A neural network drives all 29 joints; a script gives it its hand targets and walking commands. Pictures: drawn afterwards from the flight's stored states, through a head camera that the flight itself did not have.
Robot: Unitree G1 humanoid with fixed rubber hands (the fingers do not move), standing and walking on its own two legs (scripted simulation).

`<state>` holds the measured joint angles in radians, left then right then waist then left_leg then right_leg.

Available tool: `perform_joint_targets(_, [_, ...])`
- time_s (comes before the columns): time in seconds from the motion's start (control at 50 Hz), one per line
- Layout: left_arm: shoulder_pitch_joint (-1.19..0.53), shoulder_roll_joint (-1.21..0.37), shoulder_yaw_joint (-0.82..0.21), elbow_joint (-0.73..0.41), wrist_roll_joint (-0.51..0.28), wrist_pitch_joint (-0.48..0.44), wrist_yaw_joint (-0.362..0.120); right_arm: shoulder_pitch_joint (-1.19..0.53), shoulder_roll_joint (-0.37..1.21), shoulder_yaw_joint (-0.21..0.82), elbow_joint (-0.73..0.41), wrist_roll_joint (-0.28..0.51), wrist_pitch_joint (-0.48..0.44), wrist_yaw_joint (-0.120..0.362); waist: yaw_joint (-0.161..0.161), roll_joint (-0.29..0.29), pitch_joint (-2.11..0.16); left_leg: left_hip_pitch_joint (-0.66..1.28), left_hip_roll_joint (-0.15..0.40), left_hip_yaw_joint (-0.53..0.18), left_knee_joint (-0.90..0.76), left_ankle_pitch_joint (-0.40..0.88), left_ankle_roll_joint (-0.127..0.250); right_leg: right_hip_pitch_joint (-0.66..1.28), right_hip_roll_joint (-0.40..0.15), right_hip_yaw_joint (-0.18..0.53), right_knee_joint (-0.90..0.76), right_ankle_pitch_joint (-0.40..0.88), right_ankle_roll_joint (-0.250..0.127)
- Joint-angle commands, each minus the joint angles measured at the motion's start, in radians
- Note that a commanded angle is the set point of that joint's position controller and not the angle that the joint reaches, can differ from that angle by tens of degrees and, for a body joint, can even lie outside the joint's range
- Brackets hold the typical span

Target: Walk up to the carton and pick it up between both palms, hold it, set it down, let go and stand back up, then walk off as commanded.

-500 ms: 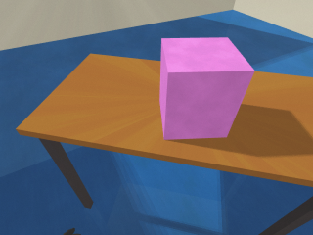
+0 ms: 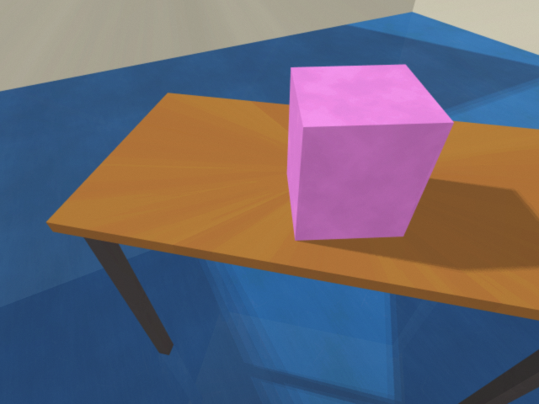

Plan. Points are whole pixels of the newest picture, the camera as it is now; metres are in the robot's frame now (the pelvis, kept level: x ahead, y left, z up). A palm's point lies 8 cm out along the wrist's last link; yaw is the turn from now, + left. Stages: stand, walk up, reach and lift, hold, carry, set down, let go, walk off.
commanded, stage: walk off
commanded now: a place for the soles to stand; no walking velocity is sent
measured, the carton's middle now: (348, 154) +0.54 -0.10 +0.11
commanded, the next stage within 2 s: none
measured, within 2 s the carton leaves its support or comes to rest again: neither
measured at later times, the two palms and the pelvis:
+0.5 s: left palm out of the picture +0.01 +0.31 -0.15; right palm out of the picture +0.04 -0.34 -0.15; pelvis -0.09 -0.02 -0.05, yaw +1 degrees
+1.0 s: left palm out of the picture -0.07 +0.27 -0.16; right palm out of the picture -0.11 -0.37 -0.15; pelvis -0.20 -0.05 -0.05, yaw -5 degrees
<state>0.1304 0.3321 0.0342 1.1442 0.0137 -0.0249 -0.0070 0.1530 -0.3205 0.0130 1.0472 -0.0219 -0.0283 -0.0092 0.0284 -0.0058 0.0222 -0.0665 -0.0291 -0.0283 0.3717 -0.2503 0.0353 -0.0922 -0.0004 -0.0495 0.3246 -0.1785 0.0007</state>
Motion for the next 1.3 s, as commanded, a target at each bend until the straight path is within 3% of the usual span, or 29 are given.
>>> perform_joint_targets(0.0, [-0.061, 0.276, 0.052, -0.191, -0.02, 0.001, 0.027, 0.018, -0.317, -0.122, -0.086, 0.011, 0.01, -0.003, -0.059, 0.035, 0.029, -0.096, 0.176, -0.151, 0.039, 0.498, 0.026, -0.111, -0.103, 0.106, 0.155, 0.342, -0.109])
perform_joint_targets(0.04, [-0.013, 0.269, 0.052, -0.24, -0.024, 0.012, 0.033, 0.021, -0.319, -0.121, -0.134, 0.011, 0.017, -0.01, -0.048, 0.091, 0.036, -0.103, 0.249, -0.208, 0.074, 0.758, 0.088, -0.15, -0.059, 0.071, 0.28, 0.238, -0.098])
perform_joint_targets(0.1, [0.053, 0.28, 0.067, -0.272, -0.016, 0.027, 0.033, -0.013, -0.326, -0.133, -0.204, 0.005, 0.039, -0.016, -0.016, 0.073, -0.065, -0.136, 0.265, -0.234, 0.144, 0.57, 0.152, -0.137, -0.063, 0.105, 0.408, 0.199, -0.127])
perform_joint_targets(0.18, [0.103, 0.292, 0.071, -0.3, -0.017, 0.055, 0.028, -0.086, -0.362, -0.15, -0.285, -0.014, 0.061, -0.018, 0.018, 0.189, -0.042, -0.261, 0.352, -0.326, 0.154, 0.486, 0.206, -0.155, -0.001, 0.108, 0.52, -0.249, -0.107])
perform_joint_targets(0.22, [0.153, 0.292, 0.07, -0.305, -0.017, 0.051, 0.033, -0.118, -0.345, -0.146, -0.315, -0.008, 0.07, -0.017, 0.076, 0.129, -0.081, -0.301, 0.263, -0.244, 0.25, 0.39, 0.132, -0.066, -0.049, 0.153, 0.361, -0.023, -0.149])
perform_joint_targets(0.24, [0.143, 0.324, 0.073, -0.323, -0.006, 0.04, 0.033, -0.083, -0.325, -0.141, -0.322, 0.009, 0.068, -0.009, 0.068, -0.015, -0.114, -0.311, 0.106, -0.128, 0.493, 0.301, 0.054, -0.012, -0.145, 0.31, 0.185, 0.241, -0.189])
perform_joint_targets(0.26, [0.116, 0.404, 0.101, -0.344, 0.013, 0.029, 0.038, -0.089, -0.261, -0.127, -0.329, 0.014, 0.073, -0.017, 0.088, -0.291, -0.086, -0.437, -0.129, 0.003, 0.756, -0.28, -0.026, -0.025, -0.355, 0.602, 0.077, 0.486, -0.28])
perform_joint_targets(0.28, [0.056, 0.445, 0.107, -0.379, 0.027, 0.031, 0.041, -0.056, -0.264, -0.126, -0.329, -0.002, 0.083, -0.023, 0.071, -0.24, -0.1, -0.415, -0.134, -0.14, 0.863, -0.504, -0.039, -0.131, -0.456, 0.735, 0.036, 0.406, -0.373])
perform_joint_targets(0.34, [-0.018, 0.39, 0.082, -0.407, 0.022, 0.031, 0.056, 0.0, -0.291, -0.153, -0.302, 0.009, 0.082, -0.022, 0.021, -0.111, -0.129, -0.413, -0.102, -0.193, 0.882, -0.416, -0.042, -0.05, -0.353, 0.507, 0.231, 0.513, -0.311])
perform_joint_targets(0.44, [0.011, 0.382, 0.079, -0.433, 0.011, 0.033, 0.067, -0.01, -0.298, -0.167, -0.316, 0.004, 0.085, -0.009, 0.046, -0.162, -0.143, -0.424, -0.068, -0.14, 0.761, -0.365, -0.053, 0.013, -0.331, 0.514, 0.24, 0.469, -0.274])
perform_joint_targets(0.52, [-0.044, 0.38, 0.07, -0.437, 0.005, 0.05, 0.055, 0.087, -0.299, -0.175, -0.283, 0.002, 0.077, -0.001, -0.025, -0.179, -0.186, -0.152, -0.013, -0.099, 0.316, -0.232, 0.022, -0.144, -0.221, 0.375, 0.372, 0.432, -0.186])
perform_joint_targets(0.56, [-0.035, 0.316, 0.051, -0.452, -0.019, 0.055, 0.053, 0.1, -0.364, -0.181, -0.298, -0.024, 0.058, -0.003, -0.041, 0.022, -0.188, -0.057, 0.195, -0.383, 0.144, 0.176, 0.103, -0.333, -0.004, 0.239, 0.611, 0.126, -0.072])
perform_joint_targets(0.58, [-0.111, 0.328, 0.067, -0.454, -0.014, 0.064, 0.059, 0.05, -0.436, -0.185, -0.311, -0.02, 0.072, -0.007, -0.091, 0.256, -0.129, -0.187, 0.385, -0.657, 0.01, 0.203, 0.233, -0.414, 0.146, 0.096, 0.836, -0.461, -0.013])
perform_joint_targets(0.6, [-0.101, 0.345, 0.079, -0.442, 0.003, 0.053, 0.067, 0.012, -0.432, -0.187, -0.308, -0.032, 0.061, -0.016, -0.085, 0.226, -0.076, -0.195, 0.393, -0.737, 0.009, 0.242, 0.276, -0.4, 0.144, 0.22, 0.91, -0.542, -0.017])
perform_joint_targets(0.66, [-0.016, 0.326, 0.075, -0.389, -0.012, 0.052, 0.065, -0.123, -0.351, -0.152, -0.342, -0.038, 0.053, -0.035, 0.001, 0.146, -0.043, -0.151, 0.324, -0.528, 0.113, 0.268, 0.185, -0.461, 0.155, 0.296, 1.013, -0.421, -0.028])
perform_joint_targets(0.72, [0.0, 0.34, 0.08, -0.371, -0.014, 0.045, 0.058, -0.071, -0.309, -0.155, -0.326, -0.014, 0.047, -0.038, -0.028, 0.191, -0.072, 0.021, 0.308, -0.427, 0.226, 0.504, 0.196, -0.488, 0.135, 0.291, 1.004, -0.408, -0.016])
perform_joint_targets(0.76, [-0.035, 0.345, 0.081, -0.383, -0.008, 0.042, 0.052, -0.02, -0.313, -0.162, -0.322, -0.011, 0.049, -0.04, -0.074, 0.209, -0.041, 0.052, 0.323, -0.46, 0.236, 0.523, 0.2, -0.49, 0.09, 0.263, 0.857, -0.447, -0.012])
perform_joint_targets(0.86, [0.056, 0.303, 0.067, -0.338, -0.004, 0.031, 0.04, -0.039, -0.339, -0.166, -0.334, 0.005, 0.066, -0.017, -0.024, 0.273, -0.043, -0.074, 0.261, -0.317, 0.293, 0.618, 0.116, -0.242, 0.035, 0.094, 0.275, -0.284, -0.046])
perform_joint_targets(0.88, [0.107, 0.312, 0.073, -0.323, -0.001, 0.027, 0.04, -0.031, -0.344, -0.173, -0.342, 0.016, 0.067, -0.018, -0.017, 0.168, -0.104, -0.147, 0.187, -0.256, 0.378, 0.524, 0.072, -0.088, 0.002, 0.142, 0.187, 0.05, -0.07])
perform_joint_targets(0.9, [0.152, 0.384, 0.092, -0.323, 0.003, 0.022, 0.038, -0.031, -0.3, -0.17, -0.368, 0.022, 0.067, -0.014, 0.017, -0.018, -0.174, -0.306, 0.037, -0.138, 0.596, 0.332, 0.02, 0.06, -0.131, 0.414, 0.146, 0.275, -0.116])
perform_joint_targets(0.92, [0.175, 0.46, 0.113, -0.345, 0.003, 0.028, 0.04, -0.115, -0.271, -0.159, -0.388, 0.031, 0.069, -0.033, 0.103, -0.181, -0.138, -0.46, -0.13, -0.042, 0.796, -0.36, -0.018, -0.082, -0.389, 0.744, 0.112, 0.412, -0.3])
perform_joint_targets(0.94, [0.103, 0.466, 0.104, -0.354, 0.011, 0.027, 0.041, -0.161, -0.28, -0.159, -0.38, 0.014, 0.064, -0.043, 0.077, -0.116, -0.024, -0.457, -0.109, -0.173, 0.863, -0.516, -0.016, -0.174, -0.412, 0.828, 0.145, 0.53, -0.335])
perform_joint_targets(0.96, [0.095, 0.41, 0.086, -0.379, 0.014, 0.017, 0.056, -0.113, -0.275, -0.159, -0.354, 0.035, 0.059, -0.04, 0.049, 0.008, -0.079, -0.467, -0.092, -0.242, 0.856, -0.463, -0.005, -0.008, -0.361, 0.631, 0.262, 0.667, -0.291])
perform_joint_targets(0.98, [0.068, 0.382, 0.078, -0.373, 0.012, 0.006, 0.059, -0.071, -0.269, -0.149, -0.341, 0.037, 0.059, -0.04, 0.034, -0.03, -0.116, -0.564, -0.11, -0.246, 0.852, -0.434, 0.002, 0.132, -0.311, 0.556, 0.331, 0.743, -0.24])
perform_joint_targets(1.12, [0.021, 0.36, 0.092, -0.441, 0.012, 0.015, 0.06, -0.025, -0.297, -0.158, -0.333, 0.017, 0.059, -0.013, 0.031, -0.182, -0.055, -0.497, -0.044, -0.16, 0.721, -0.338, -0.024, -0.009, -0.322, 0.561, 0.274, 0.448, -0.284])
perform_joint_targets(1.2, [-0.037, 0.35, 0.084, -0.458, 0.004, 0.03, 0.054, 0.052, -0.305, -0.15, -0.299, 0.013, 0.046, 0.0, -0.039, -0.204, -0.092, -0.244, -0.036, -0.092, 0.383, -0.205, 0.024, -0.159, -0.225, 0.445, 0.388, 0.439, -0.209])
perform_joint_targets(1.24, [-0.054, 0.315, 0.074, -0.45, -0.014, 0.039, 0.048, 0.099, -0.382, -0.17, -0.296, -0.012, 0.038, -0.003, -0.071, -0.07, -0.117, -0.075, 0.124, -0.312, 0.196, 0.187, 0.108, -0.345, -0.027, 0.303, 0.596, 0.177, -0.095])
perform_joint_targets(1.26, [-0.052, 0.324, 0.076, -0.46, -0.021, 0.043, 0.053, 0.061, -0.449, -0.175, -0.304, 0.007, 0.044, -0.002, -0.098, 0.174, -0.121, -0.157, 0.317, -0.61, 0.074, 0.22, 0.222, -0.385, 0.137, 0.133, 0.813, -0.248, -0.039])
perform_joint_targets(1.28, [-0.095, 0.331, 0.09, -0.46, -0.007, 0.042, 0.071, 0.047, -0.463, -0.176, -0.299, -0.008, 0.039, -0.006, -0.1, 0.214, -0.052, -0.259, 0.413, -0.779, 0.015, 0.321, 0.312, -0.378, 0.168, 0.216, 0.968, -0.595, -0.025])
